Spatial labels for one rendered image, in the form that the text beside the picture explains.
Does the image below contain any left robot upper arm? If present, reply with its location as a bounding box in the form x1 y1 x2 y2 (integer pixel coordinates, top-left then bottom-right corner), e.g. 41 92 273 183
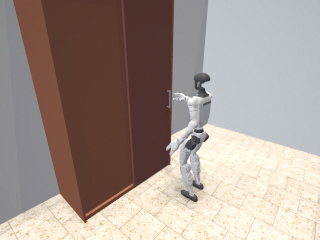
187 97 199 129

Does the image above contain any right robot forearm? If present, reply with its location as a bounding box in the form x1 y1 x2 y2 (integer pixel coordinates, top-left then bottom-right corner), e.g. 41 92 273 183
184 96 191 102

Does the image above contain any left robot forearm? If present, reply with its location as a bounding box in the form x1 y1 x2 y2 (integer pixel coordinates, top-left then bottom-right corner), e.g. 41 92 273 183
176 121 195 145

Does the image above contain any handle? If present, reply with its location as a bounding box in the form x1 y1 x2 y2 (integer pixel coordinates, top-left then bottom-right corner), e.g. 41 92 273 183
166 90 172 108

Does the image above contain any wardrobe door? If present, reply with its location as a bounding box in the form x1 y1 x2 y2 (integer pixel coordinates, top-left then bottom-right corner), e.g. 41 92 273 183
121 0 173 185
44 0 133 214

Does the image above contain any robot torso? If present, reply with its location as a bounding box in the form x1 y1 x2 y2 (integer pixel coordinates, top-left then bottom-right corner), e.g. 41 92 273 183
190 94 212 145

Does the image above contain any robot right shin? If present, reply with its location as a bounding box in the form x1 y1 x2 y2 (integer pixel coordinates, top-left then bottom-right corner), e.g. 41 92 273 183
190 154 201 184

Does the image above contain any robot right hand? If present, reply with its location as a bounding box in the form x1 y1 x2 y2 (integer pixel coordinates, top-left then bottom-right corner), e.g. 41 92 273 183
173 93 185 102

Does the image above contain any robot left hand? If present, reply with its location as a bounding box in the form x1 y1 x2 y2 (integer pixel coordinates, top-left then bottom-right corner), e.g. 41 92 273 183
166 140 180 156

